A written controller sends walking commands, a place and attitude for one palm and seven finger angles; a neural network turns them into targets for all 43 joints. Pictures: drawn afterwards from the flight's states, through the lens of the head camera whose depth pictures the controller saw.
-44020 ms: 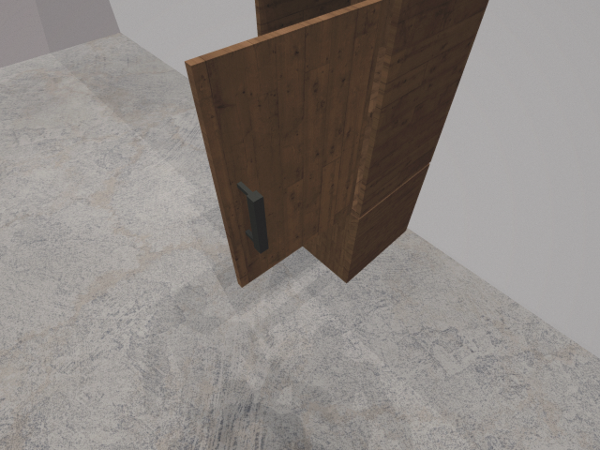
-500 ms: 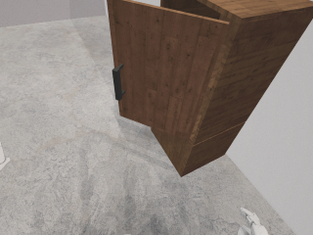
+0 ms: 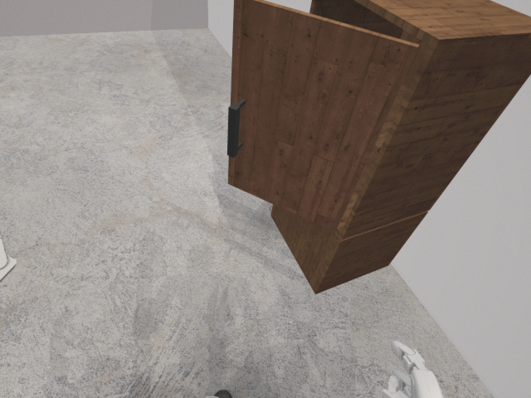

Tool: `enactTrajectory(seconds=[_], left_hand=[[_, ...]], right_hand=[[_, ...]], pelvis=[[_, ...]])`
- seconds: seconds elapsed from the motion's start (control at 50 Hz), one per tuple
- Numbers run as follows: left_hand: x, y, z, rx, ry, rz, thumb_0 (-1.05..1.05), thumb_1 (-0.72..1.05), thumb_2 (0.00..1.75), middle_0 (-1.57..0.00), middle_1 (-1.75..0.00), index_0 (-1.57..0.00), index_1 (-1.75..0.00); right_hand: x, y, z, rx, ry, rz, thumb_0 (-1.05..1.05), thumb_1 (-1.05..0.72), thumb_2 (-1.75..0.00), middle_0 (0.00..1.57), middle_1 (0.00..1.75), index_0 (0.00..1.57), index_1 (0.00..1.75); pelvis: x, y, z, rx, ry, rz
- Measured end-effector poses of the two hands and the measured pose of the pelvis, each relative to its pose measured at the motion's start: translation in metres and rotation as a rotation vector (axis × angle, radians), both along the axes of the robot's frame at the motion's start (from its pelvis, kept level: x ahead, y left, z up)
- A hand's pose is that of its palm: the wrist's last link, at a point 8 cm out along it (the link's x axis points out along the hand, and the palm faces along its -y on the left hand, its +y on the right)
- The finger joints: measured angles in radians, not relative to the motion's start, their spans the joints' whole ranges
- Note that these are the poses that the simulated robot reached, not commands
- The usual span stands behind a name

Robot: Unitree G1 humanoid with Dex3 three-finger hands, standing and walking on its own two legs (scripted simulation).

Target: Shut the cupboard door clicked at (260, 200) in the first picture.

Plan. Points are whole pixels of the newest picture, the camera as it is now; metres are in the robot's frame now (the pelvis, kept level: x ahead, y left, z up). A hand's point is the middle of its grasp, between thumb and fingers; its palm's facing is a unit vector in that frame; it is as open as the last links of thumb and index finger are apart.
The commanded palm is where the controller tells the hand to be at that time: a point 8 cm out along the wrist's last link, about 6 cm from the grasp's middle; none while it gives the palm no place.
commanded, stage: step back with the hand held close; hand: left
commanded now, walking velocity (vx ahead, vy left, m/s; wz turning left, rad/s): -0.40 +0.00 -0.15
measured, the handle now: (237, 128) +0.81 +0.12 -0.07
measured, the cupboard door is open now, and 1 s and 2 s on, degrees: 39 39 39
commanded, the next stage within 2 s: stop stepping back and stand still in 0.02 s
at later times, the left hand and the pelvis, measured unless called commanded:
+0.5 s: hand out of the picture +0.09 +0.34 +0.19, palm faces +0.51 -0.81 -0.28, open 7.4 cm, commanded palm +0.05 +0.36 +0.19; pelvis -0.12 +0.07 -0.01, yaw -5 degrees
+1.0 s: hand out of the picture +0.04 +0.33 +0.17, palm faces +0.41 -0.83 -0.38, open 7.4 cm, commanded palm -0.01 +0.37 +0.19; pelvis -0.19 +0.09 +0.01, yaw -7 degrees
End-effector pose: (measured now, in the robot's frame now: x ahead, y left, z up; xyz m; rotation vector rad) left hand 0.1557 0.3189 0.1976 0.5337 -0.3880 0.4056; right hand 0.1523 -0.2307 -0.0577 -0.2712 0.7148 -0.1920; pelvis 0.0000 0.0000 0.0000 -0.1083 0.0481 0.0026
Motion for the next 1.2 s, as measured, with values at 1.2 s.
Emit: enactTrajectory(seconds=[1.2], left_hand=[[-0.123, 0.061, 0.001, 0.023, 0.060, -0.092, 0.02, 0.89, 0.90, -0.21, -0.30, -0.21, -0.30]], right_hand=[[-0.224, 0.071, -0.021, 0.016, 0.050, -0.186, 0.01, -0.91, -0.90, 0.20, 0.30, 0.20, 0.30]], pelvis=[[-0.170, 0.100, -0.003, 0.124, -0.061, -0.125]])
